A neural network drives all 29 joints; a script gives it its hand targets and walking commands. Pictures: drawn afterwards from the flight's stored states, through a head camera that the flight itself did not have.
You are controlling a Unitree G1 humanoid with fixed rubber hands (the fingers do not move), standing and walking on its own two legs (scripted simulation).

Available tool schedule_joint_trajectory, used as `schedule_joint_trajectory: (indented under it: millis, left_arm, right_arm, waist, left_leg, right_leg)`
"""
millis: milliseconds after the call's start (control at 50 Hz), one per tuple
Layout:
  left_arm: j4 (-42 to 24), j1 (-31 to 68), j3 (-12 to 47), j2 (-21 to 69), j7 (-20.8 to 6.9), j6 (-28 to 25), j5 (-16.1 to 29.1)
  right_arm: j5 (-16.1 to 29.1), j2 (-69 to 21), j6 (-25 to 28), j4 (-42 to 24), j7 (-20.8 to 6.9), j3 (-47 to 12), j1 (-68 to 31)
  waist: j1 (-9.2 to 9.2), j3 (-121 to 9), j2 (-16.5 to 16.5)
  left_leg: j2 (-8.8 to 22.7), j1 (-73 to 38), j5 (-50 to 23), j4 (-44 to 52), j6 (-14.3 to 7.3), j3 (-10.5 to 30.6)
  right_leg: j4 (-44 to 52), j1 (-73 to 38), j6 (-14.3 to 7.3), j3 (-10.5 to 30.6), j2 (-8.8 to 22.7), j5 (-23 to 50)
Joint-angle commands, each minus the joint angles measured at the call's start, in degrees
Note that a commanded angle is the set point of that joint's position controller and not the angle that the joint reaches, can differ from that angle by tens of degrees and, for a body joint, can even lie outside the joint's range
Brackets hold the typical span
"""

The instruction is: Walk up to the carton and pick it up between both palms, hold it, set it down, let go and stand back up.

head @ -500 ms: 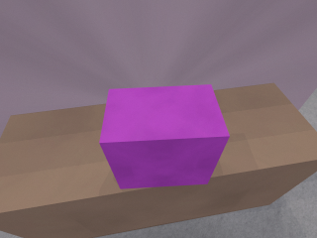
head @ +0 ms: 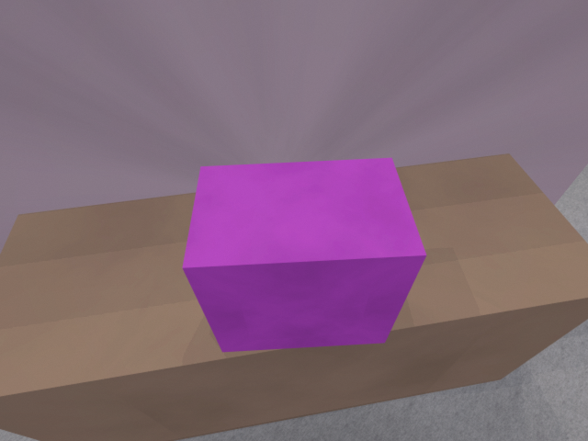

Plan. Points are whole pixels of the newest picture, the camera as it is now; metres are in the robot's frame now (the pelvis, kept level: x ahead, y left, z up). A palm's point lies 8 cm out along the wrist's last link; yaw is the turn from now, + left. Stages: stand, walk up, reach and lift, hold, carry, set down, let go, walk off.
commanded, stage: stand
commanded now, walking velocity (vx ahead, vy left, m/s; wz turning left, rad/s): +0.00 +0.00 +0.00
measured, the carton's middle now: (300, 262) +0.38 +0.01 -0.03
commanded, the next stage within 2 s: none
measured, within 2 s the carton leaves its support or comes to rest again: neither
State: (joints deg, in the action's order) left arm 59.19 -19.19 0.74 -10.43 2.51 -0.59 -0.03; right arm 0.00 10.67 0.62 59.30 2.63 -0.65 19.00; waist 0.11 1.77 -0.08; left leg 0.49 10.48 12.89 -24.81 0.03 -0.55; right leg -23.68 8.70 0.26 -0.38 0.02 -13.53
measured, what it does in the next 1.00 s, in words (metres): stands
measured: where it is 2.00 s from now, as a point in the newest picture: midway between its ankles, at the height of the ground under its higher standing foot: outside the picture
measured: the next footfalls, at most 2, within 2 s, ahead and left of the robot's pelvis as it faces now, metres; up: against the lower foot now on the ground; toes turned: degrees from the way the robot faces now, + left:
none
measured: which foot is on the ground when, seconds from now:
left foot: down 0.00-1.00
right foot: down 0.00-1.00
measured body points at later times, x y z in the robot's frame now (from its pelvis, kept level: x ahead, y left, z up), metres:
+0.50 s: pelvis +0.00 +0.00 +0.00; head +0.01 +0.00 +0.45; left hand +0.00 +0.23 -0.16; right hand +0.00 -0.24 -0.15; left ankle +0.01 +0.12 -0.74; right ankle -0.01 -0.12 -0.74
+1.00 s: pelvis +0.00 +0.00 +0.00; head +0.01 +0.00 +0.45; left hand -0.01 +0.23 -0.16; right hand +0.00 -0.24 -0.15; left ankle +0.01 +0.12 -0.74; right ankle -0.01 -0.12 -0.74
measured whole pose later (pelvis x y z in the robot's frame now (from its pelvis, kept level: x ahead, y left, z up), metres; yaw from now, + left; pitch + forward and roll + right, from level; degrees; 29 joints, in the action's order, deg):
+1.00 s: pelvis +0.00 +0.00 +0.00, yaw +0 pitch -1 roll +0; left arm 60.5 -19.2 0.8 -9.8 2.7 -0.7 0.1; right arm 0.0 10.1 0.7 60.9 2.8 -0.8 18.8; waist 0.1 1.9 -0.1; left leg 0.7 10.1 12.9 -24.4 0.3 -0.5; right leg -23.3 8.4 0.1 -0.5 -0.2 -13.6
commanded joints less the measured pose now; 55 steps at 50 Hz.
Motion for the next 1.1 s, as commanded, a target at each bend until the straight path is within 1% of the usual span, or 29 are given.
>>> schedule_joint_trajectory:
  millis: [0,1080]
  left_arm:
    - [-1.29,-4.05,-1.22,-6.34,0.32,-0.56,0.01]
    - [0.17,-4.43,-1.09,-5.43,0.47,-0.65,0.1]
  right_arm:
    - [0.0,6.16,0.55,-1.33,0.33,1.18,4.4]
    - [0.03,5.29,0.57,0.52,0.5,0.89,4.44]
  waist:
    - [-0.01,2.97,-0.14]
    - [-0.03,3.19,-0.12]
  left_leg:
    - [5.15,1.21,-4.57,5.34,-0.43,4.99]
    - [5.35,0.8,-5.16,5.37,-0.3,4.72]
  right_leg:
    - [4.66,2.61,-0.57,4.74,5.47,4.91]
    - [5.01,2.43,-0.61,4.65,5.57,5.32]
